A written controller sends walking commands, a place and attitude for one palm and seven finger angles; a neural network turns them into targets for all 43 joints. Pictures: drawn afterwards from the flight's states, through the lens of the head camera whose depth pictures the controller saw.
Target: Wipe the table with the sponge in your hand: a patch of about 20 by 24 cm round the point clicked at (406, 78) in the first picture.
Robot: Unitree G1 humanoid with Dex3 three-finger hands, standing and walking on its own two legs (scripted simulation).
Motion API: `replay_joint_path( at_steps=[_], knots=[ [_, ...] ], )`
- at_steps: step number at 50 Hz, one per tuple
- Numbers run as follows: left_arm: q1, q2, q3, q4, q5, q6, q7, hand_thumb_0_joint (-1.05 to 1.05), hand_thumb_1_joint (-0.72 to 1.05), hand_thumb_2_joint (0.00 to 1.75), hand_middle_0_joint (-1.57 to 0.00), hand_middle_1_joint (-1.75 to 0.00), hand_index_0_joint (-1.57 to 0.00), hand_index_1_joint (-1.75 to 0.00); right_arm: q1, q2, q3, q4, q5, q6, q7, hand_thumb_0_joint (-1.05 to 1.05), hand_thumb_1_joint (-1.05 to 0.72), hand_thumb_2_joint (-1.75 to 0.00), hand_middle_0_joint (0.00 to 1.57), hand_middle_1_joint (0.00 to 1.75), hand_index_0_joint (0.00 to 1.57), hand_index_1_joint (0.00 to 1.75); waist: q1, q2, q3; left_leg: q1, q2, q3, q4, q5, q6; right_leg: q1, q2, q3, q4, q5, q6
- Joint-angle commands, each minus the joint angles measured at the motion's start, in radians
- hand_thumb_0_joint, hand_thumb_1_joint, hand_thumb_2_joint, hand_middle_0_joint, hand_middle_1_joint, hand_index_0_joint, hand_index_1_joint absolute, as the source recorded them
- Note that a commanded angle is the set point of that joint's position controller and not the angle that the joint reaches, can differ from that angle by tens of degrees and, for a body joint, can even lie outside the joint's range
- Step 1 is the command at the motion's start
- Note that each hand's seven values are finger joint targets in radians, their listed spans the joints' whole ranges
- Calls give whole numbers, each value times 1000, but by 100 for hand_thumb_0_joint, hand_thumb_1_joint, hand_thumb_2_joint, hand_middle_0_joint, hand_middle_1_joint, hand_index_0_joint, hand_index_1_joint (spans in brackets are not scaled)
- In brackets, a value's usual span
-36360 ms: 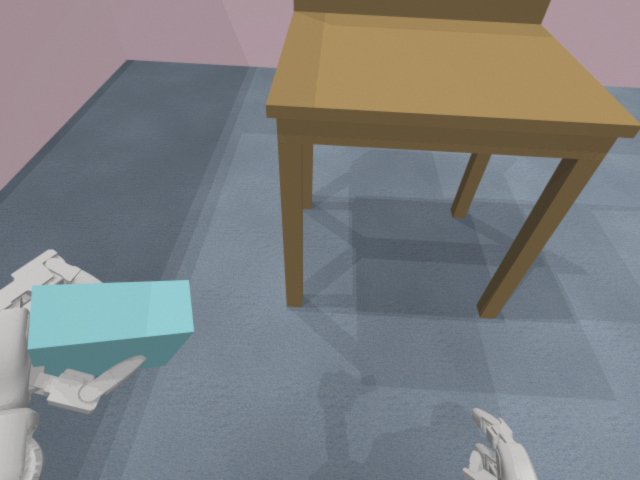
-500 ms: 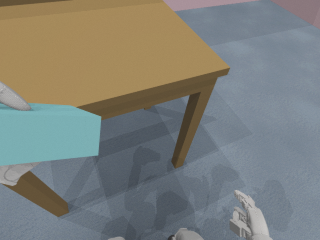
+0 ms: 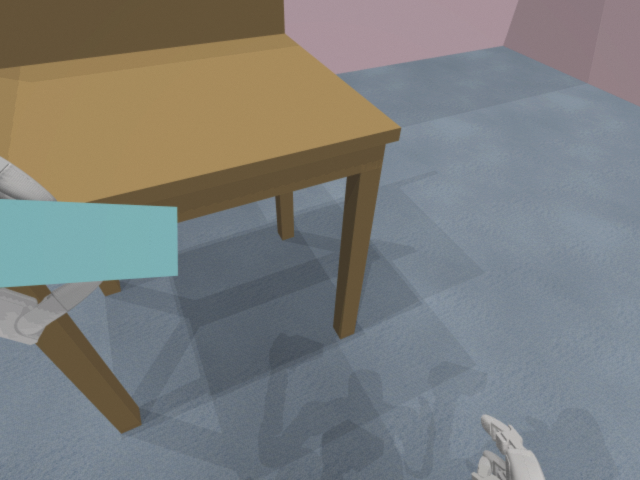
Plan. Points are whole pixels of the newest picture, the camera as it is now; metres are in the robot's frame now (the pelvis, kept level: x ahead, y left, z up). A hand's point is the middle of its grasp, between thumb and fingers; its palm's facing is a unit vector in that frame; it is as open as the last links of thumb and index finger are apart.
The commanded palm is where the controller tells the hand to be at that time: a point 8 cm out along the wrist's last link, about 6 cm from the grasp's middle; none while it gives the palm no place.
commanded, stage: stop stepping back and stand still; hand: left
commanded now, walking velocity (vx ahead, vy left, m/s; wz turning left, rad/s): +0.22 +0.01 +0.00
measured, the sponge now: (96, 242) +0.24 +0.19 +0.26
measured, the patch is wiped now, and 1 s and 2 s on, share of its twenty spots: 1.00 1.00 1.00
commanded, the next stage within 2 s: stand and wait in 0.40 s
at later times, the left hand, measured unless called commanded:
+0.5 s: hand (24, 269) +0.18 +0.20 +0.29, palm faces +0.55 -0.73 -0.39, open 9.5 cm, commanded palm +0.12 +0.25 +0.30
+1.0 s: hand out of the picture +0.20 +0.25 +0.28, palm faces +0.53 -0.77 -0.36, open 9.5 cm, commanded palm +0.13 +0.29 +0.30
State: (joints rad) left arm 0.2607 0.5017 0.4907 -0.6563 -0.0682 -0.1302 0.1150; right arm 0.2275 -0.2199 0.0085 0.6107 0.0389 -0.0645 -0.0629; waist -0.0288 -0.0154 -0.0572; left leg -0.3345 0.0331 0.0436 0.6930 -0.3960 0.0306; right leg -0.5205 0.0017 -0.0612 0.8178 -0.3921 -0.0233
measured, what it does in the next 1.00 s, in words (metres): steps on the spot: right foot, then left foot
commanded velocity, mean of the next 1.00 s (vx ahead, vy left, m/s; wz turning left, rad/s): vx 0.05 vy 0.04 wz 0.00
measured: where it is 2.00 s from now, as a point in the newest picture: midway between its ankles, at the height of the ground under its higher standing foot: outside the picture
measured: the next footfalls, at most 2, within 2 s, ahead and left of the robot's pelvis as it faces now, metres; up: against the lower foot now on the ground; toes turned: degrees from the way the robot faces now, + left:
right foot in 0.16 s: +0.05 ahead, -0.12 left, +0.00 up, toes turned +1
left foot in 0.42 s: +0.03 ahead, +0.13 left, +0.00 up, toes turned +6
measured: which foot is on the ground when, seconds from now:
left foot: down 0.00-0.14, up 0.16-0.40, down 0.42-1.00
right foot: up 0.00-0.14, down 0.16-1.00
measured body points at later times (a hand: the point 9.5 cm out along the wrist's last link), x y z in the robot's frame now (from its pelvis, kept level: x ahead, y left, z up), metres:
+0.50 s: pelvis -0.02 -0.04 +0.01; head -0.03 -0.06 +0.46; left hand +0.15 +0.24 +0.31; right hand +0.16 -0.29 -0.07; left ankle -0.01 +0.12 -0.71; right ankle +0.01 -0.12 -0.71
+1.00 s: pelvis -0.01 +0.00 +0.02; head +0.00 +0.00 +0.47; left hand +0.16 +0.29 +0.29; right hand +0.18 -0.21 -0.06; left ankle -0.01 +0.12 -0.71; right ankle +0.01 -0.12 -0.71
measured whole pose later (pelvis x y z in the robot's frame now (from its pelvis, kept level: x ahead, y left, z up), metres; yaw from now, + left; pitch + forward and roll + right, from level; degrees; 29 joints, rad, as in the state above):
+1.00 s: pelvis -0.01 +0.00 +0.02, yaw +3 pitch +0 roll -1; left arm 0.30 0.42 0.47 -0.64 -0.06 -0.15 0.15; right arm 0.16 -0.18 0.03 0.61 0.02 -0.08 -0.04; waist -0.01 0.01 0.03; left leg -0.26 0.04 0.03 0.53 -0.26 -0.01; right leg -0.25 0.00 -0.05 0.48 -0.22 0.00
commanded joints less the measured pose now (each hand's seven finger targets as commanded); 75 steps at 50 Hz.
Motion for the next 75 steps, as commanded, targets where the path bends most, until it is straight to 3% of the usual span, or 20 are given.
replay_joint_path(
  at_steps=[1, 3, 5, 6, 7, 8, 9, 10, 12, 14, 17, 20, 22, 25, 32, 36, 45, 53, 61, 75],
  knots=[
    [-290, 217, 111, -54, 20, -42, 39, 0, 10, 130, -120, -160, -120, -160, -87, -100, -28, -127, 4, -94, 19, 0, -90, -90, 20, 30, 20, 30, -4, 280, 24, -70, 277, -443, -494, -311, 219, -176, -31, 130, 459, -42, 28],
    [-211, 173, 84, -40, 15, -42, 38, 0, 10, 130, -120, -160, -120, -160, -99, -95, -22, -128, 3, -98, 16, 0, -90, -90, 20, 30, 20, 30, 24, 183, 31, -126, 243, -330, -443, -301, 157, -32, -59, 92, 178, -73, 15],
    [-139, 136, 76, -47, -7, -37, 35, 0, 10, 130, -120, -160, -120, -160, -120, -120, -23, -153, -9, -84, 7, 0, -90, -90, 20, 30, 20, 30, 37, 195, -25, -223, 177, -216, -357, -296, 86, 311, -5, 0, -151, -76, 7],
    [-113, 134, 78, -67, -4, -33, 31, 0, 10, 130, -120, -160, -120, -160, -128, -127, -29, -171, -17, -73, 3, 0, -90, -90, 20, 30, 20, 30, 59, 125, -38, -293, 108, -132, -164, -297, 53, 478, 15, -10, -342, -9, -2],
    [-72, 128, 59, -63, 8, -28, 18, 0, 10, 130, -120, -160, -120, -160, -133, -113, -32, -177, -16, -60, 7, 0, -90, -90, 20, 30, 20, 30, 51, -85, -11, -383, -5, -8, 205, -190, 26, 512, -102, 178, -482, 41, -62],
    [-136, 168, 76, -130, 2, -40, 7, 0, 10, 130, -120, -160, -120, -160, -141, -121, -47, -187, -7, -52, 14, 0, -90, -90, 20, 30, 20, 30, 34, -262, -25, -458, -45, -20, 517, -114, -7, 465, -328, 580, -650, 3, -142],
    [-210, 198, 118, -167, -4, -68, 9, 0, 10, 130, -120, -160, -120, -160, -144, -115, -36, -160, -10, -64, 20, 0, -90, -90, 20, 30, 20, 30, 3, -115, -50, -403, 8, -116, 608, 14, -18, 334, -381, 640, -664, -83, -166],
    [-181, 188, 119, -183, -10, -78, 8, 0, 10, 130, -120, -160, -120, -160, -102, -112, -50, -149, -5, -62, 25, 0, -90, -90, 20, 30, 20, 30, -6, -65, -36, -395, 28, -158, 582, 63, -21, 303, -356, 597, -641, -116, -159],
    [-160, 207, 148, -246, -17, -86, 12, 0, 10, 130, -120, -160, -120, -160, -109, -101, -51, -150, -6, -40, 21, 0, -90, -90, 20, 30, 20, 30, -9, 18, -7, -286, 63, -134, 404, 128, -22, 209, -325, 430, -607, -22, -131],
    [-94, 180, 136, -204, -16, -85, 30, 0, 10, 130, -120, -160, -120, -160, -103, -85, -42, -140, -9, -42, 8, 0, -90, -90, 20, 30, 20, 30, -1, -36, -63, -83, 49, -49, 120, 105, -4, 191, -288, 307, -553, -8, -99],
    [-65, 138, 86, -111, -14, -67, 59, 0, 10, 130, -120, -160, -120, -160, -128, -86, -37, -146, -13, -64, -18, 0, -90, -90, 20, 30, 20, 30, 10, -55, -47, 126, 0, 25, -162, 55, 19, 156, -238, 266, -502, -110, -69],
    [-144, 147, 83, -99, -5, -68, 67, 0, 10, 130, -120, -160, -120, -160, -124, -125, -47, -151, -16, -64, -17, 0, -90, -90, 20, 30, 20, 30, 20, 29, -46, 117, 58, -106, -205, -28, 60, 162, -129, 223, -413, -106, -23],
    [-143, 154, 89, -50, -7, -55, 64, 0, 10, 130, -120, -160, -120, -160, -108, -136, -58, -152, -2, -52, -12, 0, -90, -90, 20, 30, 20, 30, 17, -43, -53, 50, 57, -114, -140, 45, 46, 237, -130, 245, -410, 0, -15],
    [-129, 154, 87, -83, -10, -56, 55, 0, 10, 130, -120, -160, -120, -160, -127, -116, -45, -158, 0, -44, 0, 0, -90, -90, 20, 30, 20, 30, 6, -47, -9, 51, 32, -65, -104, 88, 13, 209, -189, 255, -462, 28, -38],
    [-70, 153, 114, -216, -5, -84, 62, 0, 10, 130, -120, -160, -120, -160, -165, -113, -39, -168, -12, -59, 8, 0, -90, -90, 20, 30, 20, 30, 15, 96, -42, 80, 68, -114, -207, 251, 15, 289, -102, 160, -380, 261, -6],
    [-99, 137, 110, -202, -4, -87, 68, 0, 10, 130, -120, -160, -120, -160, -159, -111, -39, -163, -11, -64, 8, 0, -90, -90, 20, 30, 20, 30, 19, 115, -87, 96, 87, -120, -242, 265, 12, 334, -57, 110, -351, 305, 9],
    [-84, 112, 90, -176, -5, -80, 58, 0, 10, 130, -120, -160, -120, -160, -179, -100, -27, -158, -17, -68, 9, 0, -90, -90, 20, 30, 20, 30, 21, 85, -91, 92, 85, -111, -267, 255, 2, 364, -57, 96, -389, 331, 14],
    [-73, 113, 93, -224, -3, -87, 63, 0, 10, 130, -120, -160, -120, -160, -183, -98, -25, -158, -21, -67, 7, 0, -90, -90, 20, 30, 20, 30, 23, 144, -97, 98, 94, -116, -299, 287, -5, 368, -45, 77, -374, 335, 15],
    [-77, 107, 89, -181, -6, -82, 64, 0, 10, 130, -120, -160, -120, -160, -180, -103, -33, -159, -17, -56, 5, 0, -90, -90, 20, 30, 20, 30, 19, 94, -103, 104, 79, -98, -274, 268, -11, 374, -61, 100, -412, 350, 10],
    [-60, 107, 91, -181, -5, -81, 68, 0, 10, 130, -120, -160, -120, -160, -177, -108, -36, -164, -18, -52, 2, 0, -90, -90, 20, 30, 20, 30, 21, 101, -96, 88, 77, -101, -281, 241, -12, 371, -61, 101, -424, 312, 9]
  ],
)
